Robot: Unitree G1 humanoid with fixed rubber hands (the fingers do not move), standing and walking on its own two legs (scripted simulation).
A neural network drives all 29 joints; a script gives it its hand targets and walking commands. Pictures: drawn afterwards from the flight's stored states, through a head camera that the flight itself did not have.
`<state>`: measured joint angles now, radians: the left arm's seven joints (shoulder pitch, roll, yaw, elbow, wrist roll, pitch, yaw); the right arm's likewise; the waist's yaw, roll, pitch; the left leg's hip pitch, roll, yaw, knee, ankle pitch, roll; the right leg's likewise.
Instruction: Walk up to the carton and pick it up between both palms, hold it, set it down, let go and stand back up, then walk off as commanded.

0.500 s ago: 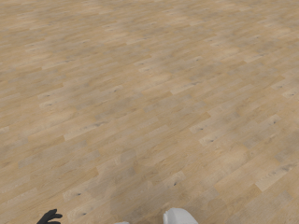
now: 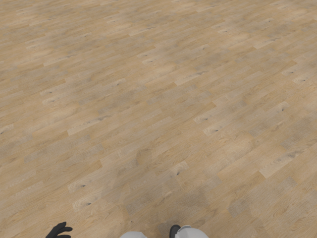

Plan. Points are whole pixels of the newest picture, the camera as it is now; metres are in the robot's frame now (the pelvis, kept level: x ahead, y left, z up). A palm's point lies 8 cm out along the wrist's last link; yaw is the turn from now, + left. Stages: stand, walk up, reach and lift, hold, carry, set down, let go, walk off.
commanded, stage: walk up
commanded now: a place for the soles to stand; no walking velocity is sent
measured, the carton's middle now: out of the picture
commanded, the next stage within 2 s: none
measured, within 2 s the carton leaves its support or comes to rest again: neither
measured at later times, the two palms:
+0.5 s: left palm out of the picture +0.03 +0.29 -0.10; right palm out of the picture -0.02 -0.29 -0.11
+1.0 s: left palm out of the picture -0.06 +0.26 -0.08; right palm out of the picture -0.07 -0.34 -0.10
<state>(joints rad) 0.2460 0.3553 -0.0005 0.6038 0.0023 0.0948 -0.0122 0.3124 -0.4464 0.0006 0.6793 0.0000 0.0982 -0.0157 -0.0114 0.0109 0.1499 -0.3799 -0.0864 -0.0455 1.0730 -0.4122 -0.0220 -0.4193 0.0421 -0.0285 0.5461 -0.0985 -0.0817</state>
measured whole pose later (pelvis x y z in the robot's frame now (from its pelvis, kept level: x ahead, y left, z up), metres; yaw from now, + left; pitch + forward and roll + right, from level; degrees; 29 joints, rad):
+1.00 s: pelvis -0.17 -0.03 -0.01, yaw +4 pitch -5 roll +2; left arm 0.22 0.37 0.00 0.61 0.00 0.08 -0.01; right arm 0.30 -0.43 0.00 0.68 0.00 0.10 0.01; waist -0.01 0.00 0.15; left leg -0.36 -0.09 -0.04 1.06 -0.45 0.01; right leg -0.40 -0.02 -0.05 0.63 -0.15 -0.06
